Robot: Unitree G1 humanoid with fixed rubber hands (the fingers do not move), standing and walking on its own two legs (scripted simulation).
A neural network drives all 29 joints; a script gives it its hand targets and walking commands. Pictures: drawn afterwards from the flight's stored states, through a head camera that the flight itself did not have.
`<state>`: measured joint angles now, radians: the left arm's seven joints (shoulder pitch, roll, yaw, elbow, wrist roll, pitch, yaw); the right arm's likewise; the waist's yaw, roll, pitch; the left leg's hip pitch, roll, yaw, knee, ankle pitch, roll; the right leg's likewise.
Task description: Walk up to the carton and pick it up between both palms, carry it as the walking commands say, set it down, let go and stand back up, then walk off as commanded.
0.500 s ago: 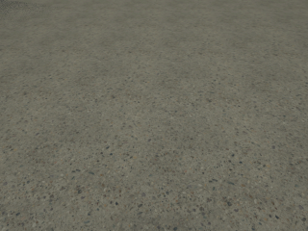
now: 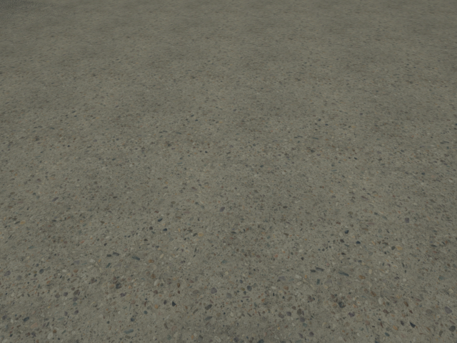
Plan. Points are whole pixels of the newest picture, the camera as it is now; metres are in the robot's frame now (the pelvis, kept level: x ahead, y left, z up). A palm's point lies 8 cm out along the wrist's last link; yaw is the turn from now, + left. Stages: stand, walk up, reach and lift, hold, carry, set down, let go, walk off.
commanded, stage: stand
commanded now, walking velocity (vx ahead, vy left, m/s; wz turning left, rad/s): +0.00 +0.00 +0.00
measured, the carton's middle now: out of the picture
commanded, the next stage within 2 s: walk off in 0.06 s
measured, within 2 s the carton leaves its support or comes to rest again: neither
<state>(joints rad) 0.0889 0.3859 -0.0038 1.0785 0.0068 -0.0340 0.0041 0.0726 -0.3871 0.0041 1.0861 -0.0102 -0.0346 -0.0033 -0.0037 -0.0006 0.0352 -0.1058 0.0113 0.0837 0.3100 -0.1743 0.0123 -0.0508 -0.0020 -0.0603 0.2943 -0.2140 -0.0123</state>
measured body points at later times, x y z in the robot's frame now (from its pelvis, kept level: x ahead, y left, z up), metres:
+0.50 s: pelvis -0.01 -0.02 +0.00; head +0.01 -0.01 +0.45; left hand +0.06 +0.29 -0.14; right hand +0.07 -0.32 -0.13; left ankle +0.00 +0.11 -0.75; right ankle -0.05 -0.13 -0.72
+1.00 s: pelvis -0.05 -0.15 -0.01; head -0.02 -0.14 +0.44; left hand -0.01 +0.12 -0.16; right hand +0.03 -0.43 -0.15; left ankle -0.09 -0.07 -0.73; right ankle -0.03 -0.23 -0.75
